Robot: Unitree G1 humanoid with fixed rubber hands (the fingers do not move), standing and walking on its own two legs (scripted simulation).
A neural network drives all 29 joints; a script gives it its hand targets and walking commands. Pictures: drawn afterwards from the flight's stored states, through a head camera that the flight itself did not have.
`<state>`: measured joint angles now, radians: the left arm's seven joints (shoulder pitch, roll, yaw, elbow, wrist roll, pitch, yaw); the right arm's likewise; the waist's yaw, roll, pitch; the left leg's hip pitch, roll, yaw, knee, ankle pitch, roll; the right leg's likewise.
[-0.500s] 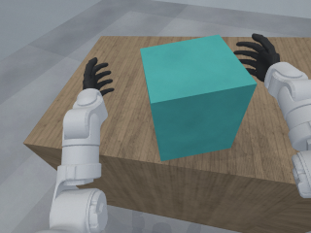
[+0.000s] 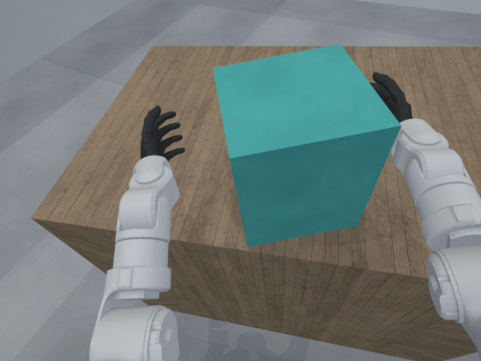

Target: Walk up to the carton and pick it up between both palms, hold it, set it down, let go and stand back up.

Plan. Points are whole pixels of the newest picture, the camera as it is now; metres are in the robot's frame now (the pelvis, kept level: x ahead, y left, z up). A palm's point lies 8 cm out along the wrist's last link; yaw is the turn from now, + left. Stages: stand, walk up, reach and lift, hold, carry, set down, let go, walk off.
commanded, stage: reach and lift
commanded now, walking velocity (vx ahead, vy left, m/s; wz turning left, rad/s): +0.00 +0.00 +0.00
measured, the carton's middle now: (290, 152) +0.45 +0.02 +0.08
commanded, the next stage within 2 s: none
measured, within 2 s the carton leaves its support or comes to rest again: neither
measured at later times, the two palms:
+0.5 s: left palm (185, 148) +0.39 +0.17 +0.15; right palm (381, 120) +0.48 -0.12 +0.14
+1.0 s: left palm (182, 147) +0.39 +0.18 +0.15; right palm (377, 121) +0.48 -0.11 +0.14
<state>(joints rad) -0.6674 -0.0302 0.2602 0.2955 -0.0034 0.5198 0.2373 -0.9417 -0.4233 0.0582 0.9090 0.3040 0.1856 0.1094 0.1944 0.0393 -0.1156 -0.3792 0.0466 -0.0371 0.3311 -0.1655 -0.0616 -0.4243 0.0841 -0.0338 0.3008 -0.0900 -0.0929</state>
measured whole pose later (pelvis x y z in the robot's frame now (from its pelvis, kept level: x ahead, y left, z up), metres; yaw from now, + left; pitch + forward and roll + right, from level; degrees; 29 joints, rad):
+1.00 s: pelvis +0.00 -0.01 +0.00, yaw +0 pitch +10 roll +0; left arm -0.79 -0.13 0.35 0.49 0.11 0.34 0.27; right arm -1.02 -0.28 0.07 1.01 0.31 0.14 -0.06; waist 0.19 0.04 -0.09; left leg -0.34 0.07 -0.03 0.33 -0.17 -0.08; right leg -0.39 0.11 -0.03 0.30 -0.09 -0.11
